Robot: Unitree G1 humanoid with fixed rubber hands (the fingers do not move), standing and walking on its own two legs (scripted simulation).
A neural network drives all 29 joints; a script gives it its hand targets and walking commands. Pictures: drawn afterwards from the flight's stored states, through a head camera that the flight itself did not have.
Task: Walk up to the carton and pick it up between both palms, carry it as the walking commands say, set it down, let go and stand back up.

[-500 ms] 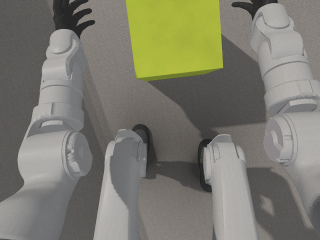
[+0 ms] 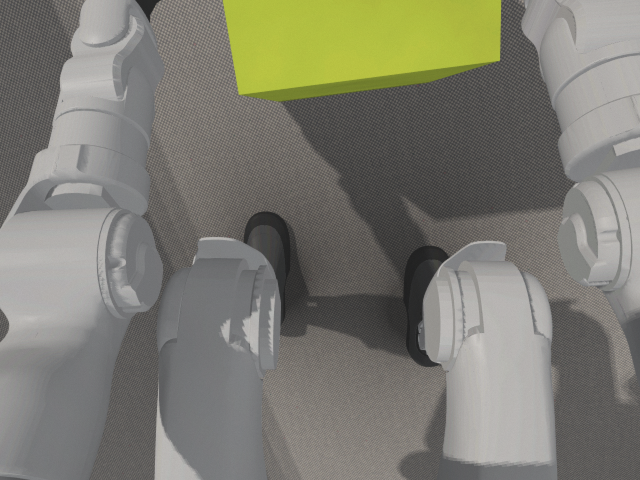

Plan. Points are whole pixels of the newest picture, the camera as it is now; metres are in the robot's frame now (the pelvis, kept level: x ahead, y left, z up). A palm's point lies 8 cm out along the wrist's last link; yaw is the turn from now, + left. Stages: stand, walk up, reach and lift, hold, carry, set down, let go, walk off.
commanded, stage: reach and lift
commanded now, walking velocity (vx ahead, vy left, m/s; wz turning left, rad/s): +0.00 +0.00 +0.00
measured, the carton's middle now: out of the picture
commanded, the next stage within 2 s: none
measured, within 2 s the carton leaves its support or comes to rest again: leaves its support in 1.62 s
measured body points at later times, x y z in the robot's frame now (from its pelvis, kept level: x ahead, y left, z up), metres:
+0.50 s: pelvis +0.00 +0.00 -0.02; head +0.38 +0.01 +0.21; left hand +0.54 +0.24 -0.21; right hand +0.59 -0.12 -0.21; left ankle +0.13 +0.14 -0.36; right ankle +0.09 -0.13 -0.36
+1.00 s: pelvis +0.00 +0.00 -0.01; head +0.39 +0.01 +0.20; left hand +0.55 +0.19 -0.22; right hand +0.59 -0.11 -0.21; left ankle +0.13 +0.14 -0.36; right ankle +0.09 -0.13 -0.36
